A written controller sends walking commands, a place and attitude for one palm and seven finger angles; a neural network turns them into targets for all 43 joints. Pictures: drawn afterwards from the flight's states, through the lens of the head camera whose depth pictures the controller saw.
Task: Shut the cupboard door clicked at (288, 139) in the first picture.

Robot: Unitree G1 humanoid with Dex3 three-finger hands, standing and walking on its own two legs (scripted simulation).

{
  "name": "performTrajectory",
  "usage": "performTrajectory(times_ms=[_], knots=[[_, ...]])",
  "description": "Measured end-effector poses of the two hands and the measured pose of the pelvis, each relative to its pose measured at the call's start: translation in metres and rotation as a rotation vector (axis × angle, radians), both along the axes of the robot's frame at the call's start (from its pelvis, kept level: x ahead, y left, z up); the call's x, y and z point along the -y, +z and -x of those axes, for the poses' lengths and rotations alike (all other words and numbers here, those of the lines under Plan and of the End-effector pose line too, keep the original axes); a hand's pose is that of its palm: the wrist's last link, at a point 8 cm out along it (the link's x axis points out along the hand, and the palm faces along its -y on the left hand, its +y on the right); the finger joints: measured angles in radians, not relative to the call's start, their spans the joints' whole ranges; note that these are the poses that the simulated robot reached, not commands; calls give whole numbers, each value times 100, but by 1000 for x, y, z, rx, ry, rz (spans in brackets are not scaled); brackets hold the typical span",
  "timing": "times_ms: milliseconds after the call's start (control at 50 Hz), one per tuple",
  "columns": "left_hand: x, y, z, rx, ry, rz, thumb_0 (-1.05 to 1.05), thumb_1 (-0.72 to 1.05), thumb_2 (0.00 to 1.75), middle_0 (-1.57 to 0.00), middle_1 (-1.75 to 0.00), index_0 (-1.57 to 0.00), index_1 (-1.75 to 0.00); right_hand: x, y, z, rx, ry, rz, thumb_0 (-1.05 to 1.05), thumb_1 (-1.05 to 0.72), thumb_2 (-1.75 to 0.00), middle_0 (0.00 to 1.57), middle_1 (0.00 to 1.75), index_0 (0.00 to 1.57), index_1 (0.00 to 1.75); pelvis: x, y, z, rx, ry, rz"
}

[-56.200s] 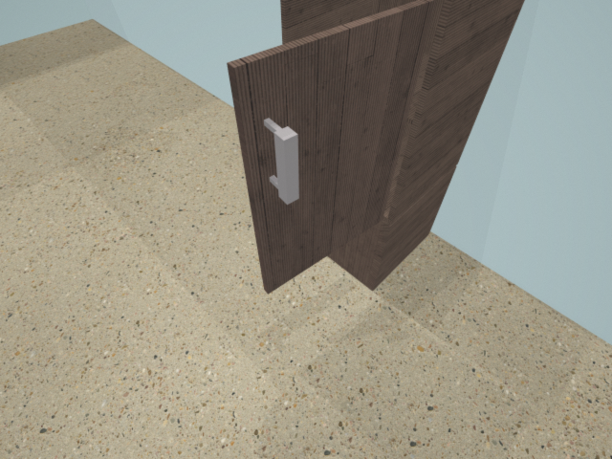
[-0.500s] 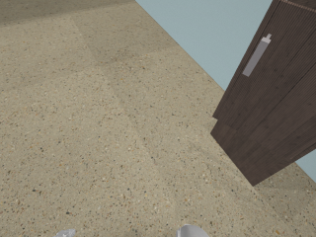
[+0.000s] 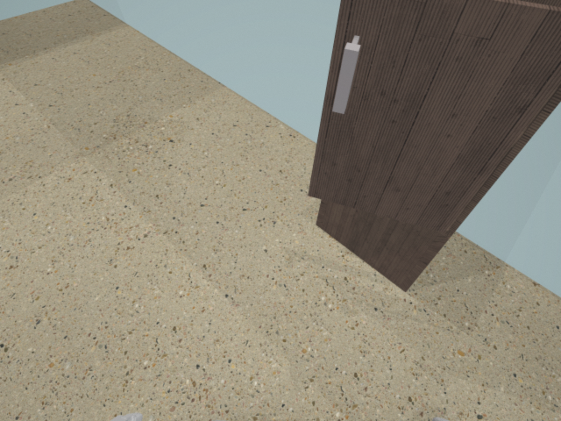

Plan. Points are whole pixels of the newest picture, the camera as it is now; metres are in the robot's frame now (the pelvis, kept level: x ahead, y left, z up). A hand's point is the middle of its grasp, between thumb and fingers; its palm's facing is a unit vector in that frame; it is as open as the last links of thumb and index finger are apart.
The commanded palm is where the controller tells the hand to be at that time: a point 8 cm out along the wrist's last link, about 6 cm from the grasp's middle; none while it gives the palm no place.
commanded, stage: turn to face it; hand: left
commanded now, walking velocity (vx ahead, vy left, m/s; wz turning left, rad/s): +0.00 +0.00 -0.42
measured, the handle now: (347, 74) +0.73 -0.09 +0.10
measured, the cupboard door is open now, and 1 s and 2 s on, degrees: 25 25 25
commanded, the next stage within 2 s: take the last steps up to it in 0.30 s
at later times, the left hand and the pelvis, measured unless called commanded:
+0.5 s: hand out of the picture +0.12 +0.16 -0.15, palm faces -0.19 -0.96 -0.22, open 7.4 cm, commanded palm none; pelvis +0.00 -0.01 +0.01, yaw -11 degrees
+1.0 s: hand (249, 345) +0.26 +0.07 -0.15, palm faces -0.39 -0.91 -0.16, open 7.4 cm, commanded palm none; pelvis +0.10 -0.06 +0.01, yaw -19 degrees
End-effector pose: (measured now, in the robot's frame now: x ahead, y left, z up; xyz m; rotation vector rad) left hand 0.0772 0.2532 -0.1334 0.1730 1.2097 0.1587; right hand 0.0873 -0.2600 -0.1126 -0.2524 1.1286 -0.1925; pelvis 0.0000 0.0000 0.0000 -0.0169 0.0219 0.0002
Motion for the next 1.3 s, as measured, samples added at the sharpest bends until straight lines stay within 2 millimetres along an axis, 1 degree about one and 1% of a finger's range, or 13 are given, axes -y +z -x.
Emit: performTrajectory(times_ms=[100,180,340,460,580,640,740,820,980,1040,1100,1200,1300], knots=[[-6,4,-19,-3,-55,13,0,91,90,-20,-30,-20,-30,-12,9,29,-37,-38,3,0,-90,-90,20,30,20,30,-5,9,-1,13,-60,10],[0,14,-36,10,-99,13,0,91,90,-20,-30,-20,-30,-13,9,56,-91,-94,-13,1,-90,-90,20,30,20,30,-3,15,-1,16,-96,25],[31,16,-59,63,-206,-33,0,91,90,-20,-30,-20,-30,7,-23,107,-174,-236,-74,1,-90,-90,20,30,20,30,14,1,1,20,-164,2],[41,17,-46,9,-226,-22,0,91,90,-20,-30,-20,-30,8,-17,112,-178,-279,-71,1,-90,-90,20,30,19,30,10,9,0,24,-184,2],[33,-4,-44,-35,-220,39,0,90,90,-20,-30,-20,-30,-8,-8,104,-130,-276,-40,1,-90,-90,20,30,19,30,-2,3,-15,13,-210,17],[31,-10,-50,-77,-250,55,0,90,90,-20,-30,-20,-30,-20,-3,111,-124,-302,-27,1,-90,-90,20,30,20,30,-5,4,-23,17,-236,17],[39,3,-81,-70,-292,76,0,91,90,-20,-30,-20,-30,-38,13,140,-213,-367,-47,0,-90,-90,20,30,20,30,2,20,-40,19,-268,28],[57,10,-112,-48,-326,80,0,91,90,-20,-30,-20,-30,-47,18,160,-301,-427,-81,0,-90,-90,20,30,20,30,12,26,-54,16,-292,32],[126,10,-186,-8,-430,67,0,91,90,-19,-30,-19,-30,-40,6,174,-432,-538,-179,1,-90,-90,20,30,20,30,56,17,-89,12,-328,9],[153,2,-210,58,-431,55,0,91,90,-20,-30,-20,-30,-22,-12,166,-467,-548,-219,1,-90,-90,20,30,20,30,82,1,-106,15,-321,-19],[167,2,-211,60,-394,53,0,91,90,-20,-30,-20,-30,6,-22,133,-456,-519,-216,1,-90,-90,20,30,20,30,93,1,-118,23,-311,7],[165,7,-203,-3,-312,24,-2,94,89,-20,-30,-20,-30,59,-15,37,-271,-436,-147,1,-91,-90,20,30,19,30,108,12,-146,13,-290,17],[158,-7,-202,-85,-276,34,-2,94,90,-20,-30,-20,-30,91,-8,-58,-90,-354,-83,1,-91,-90,20,30,19,30,116,8,-180,17,-285,35]])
